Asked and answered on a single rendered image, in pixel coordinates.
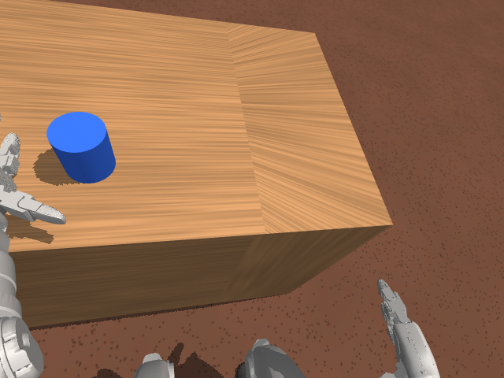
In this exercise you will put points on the left robot hand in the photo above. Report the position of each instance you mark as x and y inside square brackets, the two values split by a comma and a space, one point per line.
[15, 202]

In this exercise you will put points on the right robot hand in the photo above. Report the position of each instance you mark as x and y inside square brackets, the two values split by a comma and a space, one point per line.
[414, 357]

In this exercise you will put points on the can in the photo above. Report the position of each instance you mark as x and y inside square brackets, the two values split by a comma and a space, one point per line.
[81, 143]

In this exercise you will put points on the left robot arm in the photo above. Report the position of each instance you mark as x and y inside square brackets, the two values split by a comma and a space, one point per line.
[20, 355]

